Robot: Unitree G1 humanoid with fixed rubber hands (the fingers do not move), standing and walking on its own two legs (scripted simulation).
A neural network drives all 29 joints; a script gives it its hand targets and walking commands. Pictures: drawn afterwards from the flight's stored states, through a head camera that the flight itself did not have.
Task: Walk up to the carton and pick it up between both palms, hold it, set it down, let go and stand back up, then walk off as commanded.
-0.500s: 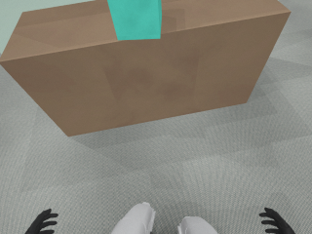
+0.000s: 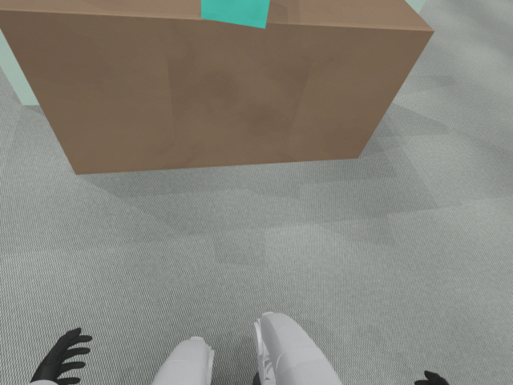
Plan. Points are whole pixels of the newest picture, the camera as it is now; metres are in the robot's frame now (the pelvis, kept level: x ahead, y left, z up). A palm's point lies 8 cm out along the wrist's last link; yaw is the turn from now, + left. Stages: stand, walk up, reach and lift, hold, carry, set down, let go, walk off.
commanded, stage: walk off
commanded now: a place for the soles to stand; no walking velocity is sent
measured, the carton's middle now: out of the picture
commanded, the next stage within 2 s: stand in 1.00 s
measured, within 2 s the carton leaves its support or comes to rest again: neither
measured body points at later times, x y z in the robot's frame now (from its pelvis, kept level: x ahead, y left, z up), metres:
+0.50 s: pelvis -0.08 +0.00 +0.02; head -0.07 -0.02 +0.47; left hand +0.01 +0.34 -0.05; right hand +0.00 -0.33 -0.09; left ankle -0.04 +0.11 -0.66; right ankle -0.07 -0.12 -0.69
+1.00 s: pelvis -0.03 -0.03 +0.02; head -0.01 -0.02 +0.47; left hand +0.09 +0.29 -0.08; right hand +0.03 -0.35 -0.08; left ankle -0.04 +0.11 -0.68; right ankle +0.06 -0.15 -0.69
